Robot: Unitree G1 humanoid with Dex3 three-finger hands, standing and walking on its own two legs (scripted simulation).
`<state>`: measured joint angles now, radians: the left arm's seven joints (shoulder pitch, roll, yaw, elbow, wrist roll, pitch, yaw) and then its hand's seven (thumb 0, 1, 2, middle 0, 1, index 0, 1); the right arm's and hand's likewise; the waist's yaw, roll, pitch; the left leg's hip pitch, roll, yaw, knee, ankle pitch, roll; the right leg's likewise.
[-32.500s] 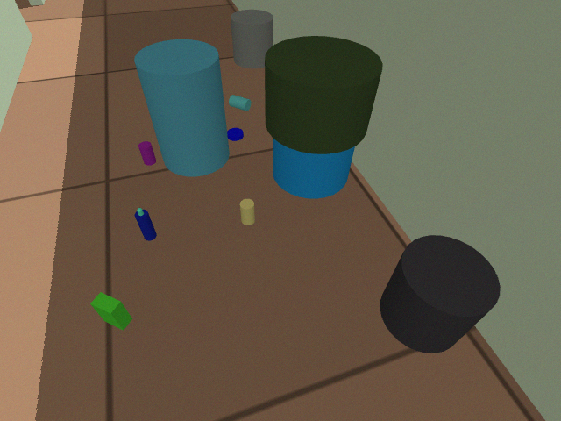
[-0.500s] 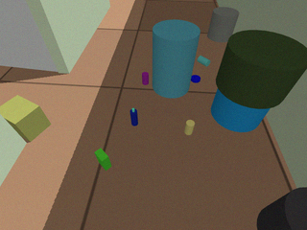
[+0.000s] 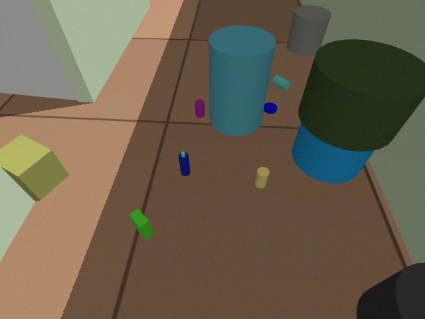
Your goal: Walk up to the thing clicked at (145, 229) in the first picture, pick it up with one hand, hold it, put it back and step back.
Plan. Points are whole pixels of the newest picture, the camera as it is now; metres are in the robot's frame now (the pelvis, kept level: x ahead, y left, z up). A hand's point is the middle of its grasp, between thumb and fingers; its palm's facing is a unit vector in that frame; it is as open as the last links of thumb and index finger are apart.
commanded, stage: step back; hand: left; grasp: from the side
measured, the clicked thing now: (184, 162) +1.02 +0.17 -0.67
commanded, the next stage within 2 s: stand in 0.34 s
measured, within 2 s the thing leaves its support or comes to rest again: neither
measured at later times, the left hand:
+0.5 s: hand out of the picture +0.13 +0.27 -0.14, palm faces -0.05 -0.94 -0.34, open 7.4 cm
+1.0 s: hand out of the picture +0.09 +0.27 -0.14, palm faces -0.08 -0.94 -0.33, open 7.4 cm
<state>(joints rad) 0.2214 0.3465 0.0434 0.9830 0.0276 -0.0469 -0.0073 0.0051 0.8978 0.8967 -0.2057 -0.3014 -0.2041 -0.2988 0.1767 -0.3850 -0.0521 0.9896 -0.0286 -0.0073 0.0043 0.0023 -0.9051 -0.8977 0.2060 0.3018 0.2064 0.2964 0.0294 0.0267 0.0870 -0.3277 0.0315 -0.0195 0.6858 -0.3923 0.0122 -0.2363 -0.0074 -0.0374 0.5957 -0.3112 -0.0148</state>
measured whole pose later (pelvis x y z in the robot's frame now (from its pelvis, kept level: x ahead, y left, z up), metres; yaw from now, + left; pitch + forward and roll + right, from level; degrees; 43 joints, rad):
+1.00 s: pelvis +0.02 +0.02 +0.02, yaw -2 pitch -3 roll +0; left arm 0.12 0.35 -0.01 1.15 0.01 -0.02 -0.01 0.01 0.90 0.90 -0.20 -0.30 -0.20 -0.30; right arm 0.10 -0.34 -0.01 1.17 -0.01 -0.01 0.02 0.00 -0.90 -0.90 0.21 0.30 0.21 0.30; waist -0.02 -0.01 0.05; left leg -0.15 0.03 0.04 0.33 -0.14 -0.01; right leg -0.10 -0.02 0.01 0.33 -0.19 0.02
